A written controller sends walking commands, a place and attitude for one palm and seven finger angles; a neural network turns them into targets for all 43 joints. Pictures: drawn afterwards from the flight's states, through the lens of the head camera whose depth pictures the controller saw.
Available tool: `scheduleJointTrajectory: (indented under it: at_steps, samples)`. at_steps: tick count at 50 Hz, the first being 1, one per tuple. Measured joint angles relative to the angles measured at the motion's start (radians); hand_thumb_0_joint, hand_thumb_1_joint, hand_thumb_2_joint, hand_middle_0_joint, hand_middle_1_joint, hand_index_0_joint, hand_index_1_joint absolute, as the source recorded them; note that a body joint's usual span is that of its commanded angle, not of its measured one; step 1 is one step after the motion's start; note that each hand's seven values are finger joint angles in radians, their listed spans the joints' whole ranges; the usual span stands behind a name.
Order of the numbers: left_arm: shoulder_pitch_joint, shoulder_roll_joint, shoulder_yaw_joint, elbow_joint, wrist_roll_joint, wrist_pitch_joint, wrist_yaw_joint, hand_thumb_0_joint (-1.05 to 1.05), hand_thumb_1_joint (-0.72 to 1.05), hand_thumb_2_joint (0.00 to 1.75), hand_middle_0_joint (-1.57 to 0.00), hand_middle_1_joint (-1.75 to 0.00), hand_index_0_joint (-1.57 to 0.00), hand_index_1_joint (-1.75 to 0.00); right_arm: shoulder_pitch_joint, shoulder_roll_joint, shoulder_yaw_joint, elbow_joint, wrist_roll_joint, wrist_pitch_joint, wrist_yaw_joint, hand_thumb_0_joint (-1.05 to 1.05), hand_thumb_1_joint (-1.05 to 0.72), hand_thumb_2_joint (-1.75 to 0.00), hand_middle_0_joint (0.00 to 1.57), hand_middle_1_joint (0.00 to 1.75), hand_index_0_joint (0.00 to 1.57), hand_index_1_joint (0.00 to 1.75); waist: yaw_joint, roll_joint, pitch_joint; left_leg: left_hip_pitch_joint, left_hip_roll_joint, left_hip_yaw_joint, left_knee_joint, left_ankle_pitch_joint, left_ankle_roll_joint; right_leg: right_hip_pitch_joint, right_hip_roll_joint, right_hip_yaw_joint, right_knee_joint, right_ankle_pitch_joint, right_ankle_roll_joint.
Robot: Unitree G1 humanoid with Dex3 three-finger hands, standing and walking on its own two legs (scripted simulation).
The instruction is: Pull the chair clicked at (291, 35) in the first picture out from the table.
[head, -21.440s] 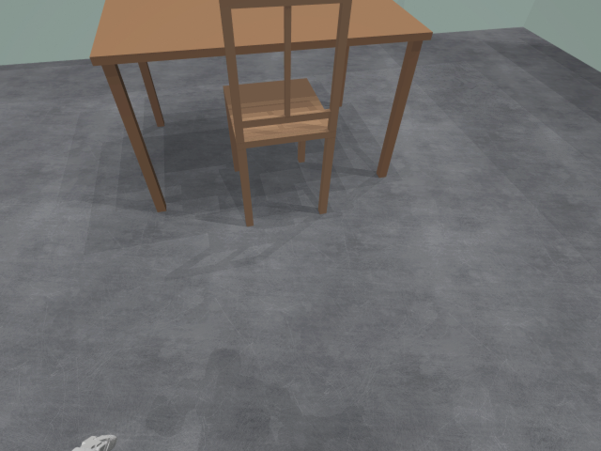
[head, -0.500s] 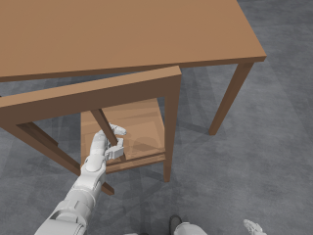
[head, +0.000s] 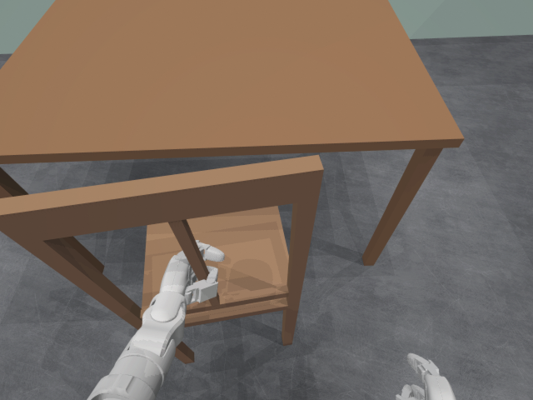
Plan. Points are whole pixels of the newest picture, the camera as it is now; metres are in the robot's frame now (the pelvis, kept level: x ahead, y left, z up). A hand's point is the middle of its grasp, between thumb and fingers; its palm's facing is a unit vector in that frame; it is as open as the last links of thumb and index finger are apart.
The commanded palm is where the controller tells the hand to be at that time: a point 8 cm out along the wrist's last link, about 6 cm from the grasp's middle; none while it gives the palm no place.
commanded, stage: stop walking, hand still on the chair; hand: left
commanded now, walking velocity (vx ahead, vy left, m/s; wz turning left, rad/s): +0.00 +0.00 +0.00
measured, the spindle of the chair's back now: (200, 268) +0.33 +0.13 -0.06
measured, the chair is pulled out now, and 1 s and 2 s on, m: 0.13 0.13 0.13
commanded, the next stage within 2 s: open the thumb and straighten the fingers in 0.10 s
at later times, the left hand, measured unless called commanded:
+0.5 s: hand (208, 280) +0.31 +0.11 -0.06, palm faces -0.07 -0.99 -0.14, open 9.5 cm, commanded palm +0.29 +0.17 -0.05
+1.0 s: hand (201, 282) +0.31 +0.13 -0.07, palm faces -0.06 -0.99 -0.14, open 17.3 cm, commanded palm +0.29 +0.18 -0.05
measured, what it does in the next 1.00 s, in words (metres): stands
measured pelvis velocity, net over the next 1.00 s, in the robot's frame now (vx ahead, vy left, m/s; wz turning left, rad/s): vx -0.03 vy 0.01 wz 0.04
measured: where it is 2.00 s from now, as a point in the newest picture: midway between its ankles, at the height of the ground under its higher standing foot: outside the picture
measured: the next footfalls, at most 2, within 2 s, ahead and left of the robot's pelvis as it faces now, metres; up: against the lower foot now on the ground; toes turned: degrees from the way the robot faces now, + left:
none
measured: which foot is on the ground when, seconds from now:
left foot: down 0.00-1.00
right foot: down 0.00-1.00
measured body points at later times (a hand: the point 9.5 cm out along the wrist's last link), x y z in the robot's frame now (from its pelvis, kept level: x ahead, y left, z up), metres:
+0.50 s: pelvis -0.02 +0.00 -0.02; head +0.04 -0.01 +0.42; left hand +0.31 +0.17 -0.05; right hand +0.10 -0.26 -0.14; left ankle -0.06 +0.10 -0.74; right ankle +0.02 -0.08 -0.74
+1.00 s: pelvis -0.03 +0.01 -0.04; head +0.03 -0.01 +0.41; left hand +0.31 +0.18 -0.06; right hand +0.08 -0.24 -0.16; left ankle -0.06 +0.10 -0.74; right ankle +0.02 -0.08 -0.74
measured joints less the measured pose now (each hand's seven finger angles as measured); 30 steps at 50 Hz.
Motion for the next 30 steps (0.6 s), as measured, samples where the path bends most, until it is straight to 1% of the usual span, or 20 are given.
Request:
scheduleJointTrajectory:
  at_steps: [11, 13, 16, 18, 20, 24, 27, 30]
  samples:
    - [0.014, 0.005, 0.007, -0.028, -0.002, 0.009, 0.002, 0.06, 0.73, 0.8, -0.22, -1.13, -0.49, -1.45, 0.025, 0.003, 0.003, 0.015, -0.002, 0.0, 0.008, 0.01, -0.9, -0.9, 0.2, 0.3, 0.2, 0.3, -0.011, 0.0, 0.02, 0.015, 0.0, 0.002, 0.003, -0.004, -0.001, 0.013, 0.0, 0.001, 0.007, -0.006, -0.001]
    - [0.025, 0.009, 0.013, -0.032, -0.011, 0.011, -0.002, 0.06, 0.72, 0.8, -0.22, -1.15, -0.49, -1.45, 0.037, -0.001, 0.004, 0.027, 0.009, -0.012, 0.038, 0.01, -0.9, -0.9, 0.2, 0.3, 0.2, 0.3, -0.025, -0.006, -0.03, -0.041, -0.006, -0.006, 0.022, -0.006, 0.002, -0.042, -0.008, -0.007, 0.031, -0.014, -0.002]
    - [0.035, 0.021, 0.025, -0.077, -0.011, 0.029, -0.018, 0.05, 0.66, 0.77, -0.26, -1.2, -0.49, -1.45, 0.051, -0.012, -0.003, 0.031, 0.016, -0.039, 0.087, 0.01, -0.9, -0.9, 0.2, 0.3, 0.2, 0.3, -0.034, -0.021, -0.082, -0.133, -0.014, -0.013, 0.079, -0.021, 0.005, -0.133, -0.018, -0.017, 0.09, -0.033, -0.004]
    - [0.041, 0.029, 0.024, -0.117, -0.006, 0.036, -0.026, 0.04, 0.57, 0.74, -0.28, -1.23, -0.49, -1.45, 0.058, -0.022, -0.011, 0.025, 0.015, -0.059, 0.107, 0.01, -0.9, -0.9, 0.2, 0.3, 0.2, 0.3, -0.036, -0.022, -0.102, -0.186, -0.016, -0.015, 0.122, -0.035, 0.006, -0.182, -0.021, -0.021, 0.126, -0.044, -0.004]
    - [0.035, 0.035, 0.024, -0.136, -0.001, 0.045, -0.031, 0.03, 0.45, 0.68, -0.3, -1.26, -0.49, -1.45, 0.061, -0.031, -0.017, 0.019, 0.016, -0.073, 0.12, 0.01, -0.9, -0.9, 0.2, 0.3, 0.2, 0.3, -0.038, -0.022, -0.116, -0.231, -0.018, -0.016, 0.163, -0.048, 0.008, -0.225, -0.025, -0.023, 0.161, -0.054, -0.002]
    - [0.01, 0.037, 0.034, -0.153, -0.002, 0.079, -0.038, 0.02, 0.12, 0.52, -0.33, -1.28, -0.49, -1.43, 0.065, -0.045, -0.022, 0.003, 0.017, -0.084, 0.131, 0.01, -0.9, -0.9, 0.2, 0.3, 0.2, 0.3, -0.04, -0.021, -0.134, -0.3, -0.023, -0.013, 0.232, -0.07, 0.012, -0.291, -0.032, -0.023, 0.224, -0.072, 0.001]
    - [-0.019, 0.039, 0.039, -0.142, -0.001, 0.106, -0.042, 0.01, -0.12, 0.41, -0.35, -1.24, -0.46, -1.35, 0.069, -0.05, -0.019, -0.009, 0.018, -0.085, 0.129, 0.01, -0.9, -0.9, 0.2, 0.3, 0.2, 0.3, -0.04, -0.016, -0.139, -0.334, -0.028, -0.011, 0.273, -0.082, 0.016, -0.325, -0.038, -0.023, 0.263, -0.082, 0.005]
    - [-0.043, 0.041, 0.042, -0.126, -0.003, 0.127, -0.042, 0.0, -0.29, 0.32, -0.35, -1.16, -0.42, -1.22, 0.074, -0.049, -0.013, -0.017, 0.019, -0.086, 0.124, 0.01, -0.9, -0.9, 0.19, 0.3, 0.2, 0.3, -0.037, -0.011, -0.142, -0.358, -0.033, -0.008, 0.303, -0.091, 0.02, -0.349, -0.044, -0.021, 0.294, -0.091, 0.008]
